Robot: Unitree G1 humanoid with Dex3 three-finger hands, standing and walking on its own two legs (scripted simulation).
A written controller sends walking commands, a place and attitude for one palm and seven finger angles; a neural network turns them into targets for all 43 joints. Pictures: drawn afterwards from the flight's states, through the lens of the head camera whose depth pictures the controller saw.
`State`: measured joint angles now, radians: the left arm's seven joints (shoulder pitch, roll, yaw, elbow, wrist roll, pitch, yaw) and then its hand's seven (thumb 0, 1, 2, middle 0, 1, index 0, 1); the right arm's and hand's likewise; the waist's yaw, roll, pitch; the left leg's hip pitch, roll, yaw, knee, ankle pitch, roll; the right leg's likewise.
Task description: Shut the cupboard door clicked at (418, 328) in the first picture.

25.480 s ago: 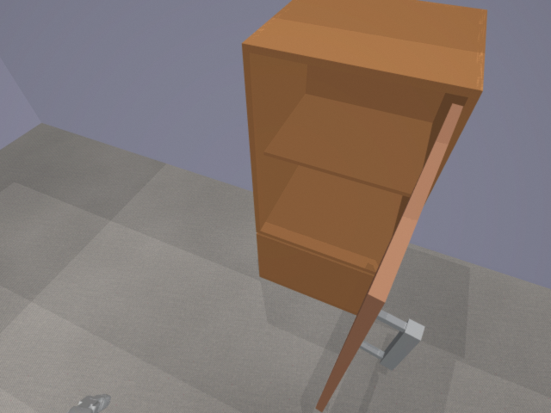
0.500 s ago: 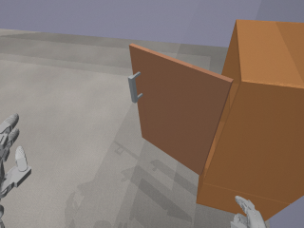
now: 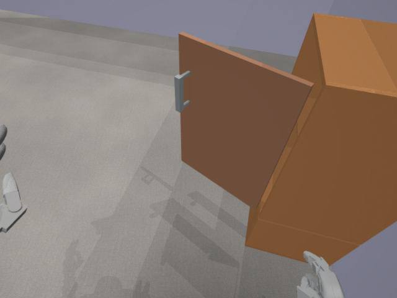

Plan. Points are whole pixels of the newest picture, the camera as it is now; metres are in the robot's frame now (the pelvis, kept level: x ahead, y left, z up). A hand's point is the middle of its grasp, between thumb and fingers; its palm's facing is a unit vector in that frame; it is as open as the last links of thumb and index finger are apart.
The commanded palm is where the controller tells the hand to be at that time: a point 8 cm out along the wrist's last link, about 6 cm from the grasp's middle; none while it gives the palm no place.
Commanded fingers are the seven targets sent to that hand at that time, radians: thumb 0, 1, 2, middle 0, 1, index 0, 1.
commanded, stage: step back with the hand held close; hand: left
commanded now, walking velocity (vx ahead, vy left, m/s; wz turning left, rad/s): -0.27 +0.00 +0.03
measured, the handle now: (183, 91) +0.72 +0.11 +0.01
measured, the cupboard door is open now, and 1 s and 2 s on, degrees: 66 66 66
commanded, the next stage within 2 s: stop stepping back and stand still in 0.88 s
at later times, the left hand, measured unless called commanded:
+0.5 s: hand out of the picture +0.13 +0.26 +0.18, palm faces +0.48 -0.75 -0.45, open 7.4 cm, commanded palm +0.06 +0.30 +0.19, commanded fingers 0.00 0.90 0.90 -0.20 -0.30 -0.20 -0.30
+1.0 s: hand out of the picture +0.03 +0.28 +0.19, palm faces +0.43 -0.85 -0.31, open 7.5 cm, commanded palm -0.04 +0.32 +0.19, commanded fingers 0.00 0.90 0.90 -0.20 -0.30 -0.20 -0.30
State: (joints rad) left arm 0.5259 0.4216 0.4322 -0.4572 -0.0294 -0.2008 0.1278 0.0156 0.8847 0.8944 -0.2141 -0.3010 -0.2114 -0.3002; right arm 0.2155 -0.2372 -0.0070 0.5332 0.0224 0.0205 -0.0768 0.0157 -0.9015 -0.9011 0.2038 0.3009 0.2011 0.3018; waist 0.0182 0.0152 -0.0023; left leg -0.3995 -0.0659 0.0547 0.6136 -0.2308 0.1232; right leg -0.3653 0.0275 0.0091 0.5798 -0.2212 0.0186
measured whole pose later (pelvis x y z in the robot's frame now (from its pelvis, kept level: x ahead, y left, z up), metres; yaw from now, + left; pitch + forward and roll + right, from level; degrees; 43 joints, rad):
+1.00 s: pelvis -0.18 +0.02 -0.01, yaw +1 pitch +0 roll -7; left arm 0.38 0.44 0.40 -0.56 -0.05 -0.26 0.12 0.02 0.88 0.90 -0.21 -0.30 -0.21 -0.30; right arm 0.12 -0.14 0.01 0.64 0.00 -0.10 -0.04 0.01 -0.90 -0.90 0.21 0.30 0.21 0.30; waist 0.02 0.00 -0.02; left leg -0.57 0.05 0.13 0.43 0.00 0.00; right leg -0.10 0.05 0.02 0.51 -0.42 0.05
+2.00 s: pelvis -0.55 +0.19 +0.03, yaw +1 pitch -1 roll -5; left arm 0.51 0.51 0.45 -0.55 -0.03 -0.11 0.16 0.02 0.88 0.90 -0.21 -0.30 -0.21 -0.30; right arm 0.25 -0.13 0.02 0.62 -0.01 -0.05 -0.05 0.02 -0.90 -0.90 0.21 0.30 0.20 0.30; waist 0.00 0.00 -0.07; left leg -0.33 0.11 0.15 0.40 -0.23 -0.01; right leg -0.13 0.07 -0.18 0.54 -0.49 -0.06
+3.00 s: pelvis -0.48 +0.30 +0.01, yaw -1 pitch +2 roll -1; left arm 0.57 0.44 0.44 -0.52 -0.04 -0.20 0.16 0.02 0.88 0.89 -0.21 -0.30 -0.21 -0.30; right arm 0.17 -0.19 0.00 0.57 0.02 -0.06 -0.06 0.01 -0.90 -0.90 0.20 0.30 0.20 0.30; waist -0.03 -0.02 -0.02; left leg -0.28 0.03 0.17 0.53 -0.29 0.06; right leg -0.18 -0.01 -0.09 0.47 -0.31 0.00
